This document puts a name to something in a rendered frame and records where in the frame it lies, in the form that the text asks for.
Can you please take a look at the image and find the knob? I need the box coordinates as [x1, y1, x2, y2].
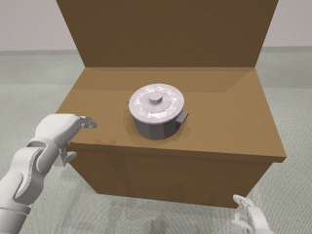
[149, 91, 163, 104]

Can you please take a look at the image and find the pot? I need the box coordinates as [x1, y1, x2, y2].
[127, 98, 189, 140]

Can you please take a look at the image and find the robot left hand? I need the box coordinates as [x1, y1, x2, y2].
[35, 113, 98, 167]

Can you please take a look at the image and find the lid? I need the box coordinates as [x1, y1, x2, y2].
[129, 84, 184, 125]

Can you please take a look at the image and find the left robot forearm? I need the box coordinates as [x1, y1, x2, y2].
[0, 137, 59, 234]

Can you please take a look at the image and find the robot right hand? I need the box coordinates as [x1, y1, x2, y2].
[232, 194, 271, 234]

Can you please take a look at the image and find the table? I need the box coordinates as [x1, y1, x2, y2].
[56, 0, 287, 209]

